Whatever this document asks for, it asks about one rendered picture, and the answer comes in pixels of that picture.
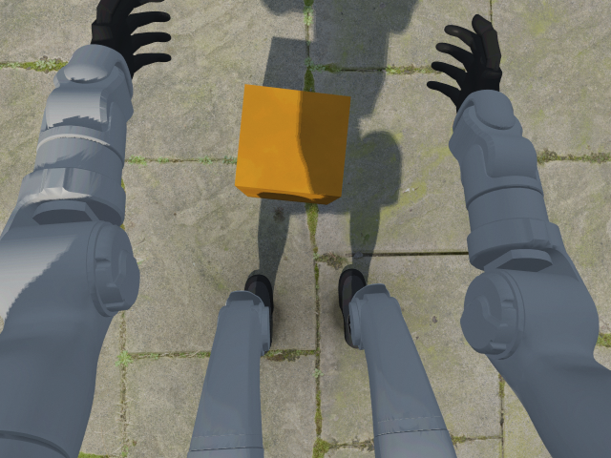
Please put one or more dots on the left robot foot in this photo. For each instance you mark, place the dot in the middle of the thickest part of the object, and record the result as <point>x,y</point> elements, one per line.
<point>261,286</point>

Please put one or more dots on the robot left upper arm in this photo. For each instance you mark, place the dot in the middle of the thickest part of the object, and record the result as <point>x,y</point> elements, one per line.
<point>60,286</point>

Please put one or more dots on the left robot hand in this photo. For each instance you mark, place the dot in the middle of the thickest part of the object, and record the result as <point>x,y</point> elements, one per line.
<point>113,27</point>

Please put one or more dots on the right robot forearm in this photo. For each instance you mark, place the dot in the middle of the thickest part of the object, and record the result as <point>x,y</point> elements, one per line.
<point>509,224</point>

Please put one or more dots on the left robot forearm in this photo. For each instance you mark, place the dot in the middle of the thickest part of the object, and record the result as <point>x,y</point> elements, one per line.
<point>80,152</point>

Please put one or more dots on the robot right upper arm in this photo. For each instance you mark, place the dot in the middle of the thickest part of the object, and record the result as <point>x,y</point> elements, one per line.
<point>539,331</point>

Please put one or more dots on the carton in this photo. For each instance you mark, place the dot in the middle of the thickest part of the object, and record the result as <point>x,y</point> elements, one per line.
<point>292,144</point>

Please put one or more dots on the right robot hand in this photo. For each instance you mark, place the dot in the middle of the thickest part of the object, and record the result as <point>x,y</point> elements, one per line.
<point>482,64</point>

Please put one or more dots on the right robot thigh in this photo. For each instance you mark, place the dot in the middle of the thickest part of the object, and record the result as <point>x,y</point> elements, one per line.
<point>407,421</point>

